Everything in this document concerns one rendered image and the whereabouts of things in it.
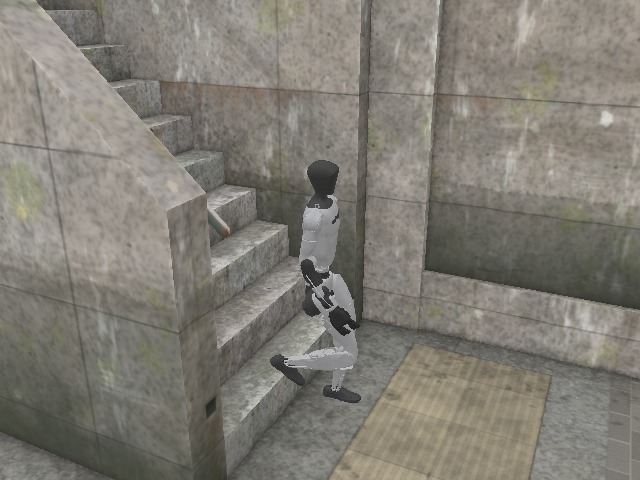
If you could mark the right robot upper arm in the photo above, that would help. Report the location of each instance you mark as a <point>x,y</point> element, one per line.
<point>312,225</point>

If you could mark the right robot forearm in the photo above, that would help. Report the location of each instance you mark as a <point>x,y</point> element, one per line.
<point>308,269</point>

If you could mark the robot right thigh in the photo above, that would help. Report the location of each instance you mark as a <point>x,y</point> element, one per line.
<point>312,306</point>

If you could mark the left robot shin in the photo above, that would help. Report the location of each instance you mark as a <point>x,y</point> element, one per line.
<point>338,375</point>

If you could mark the right robot hand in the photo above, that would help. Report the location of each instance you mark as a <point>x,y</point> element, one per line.
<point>339,317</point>

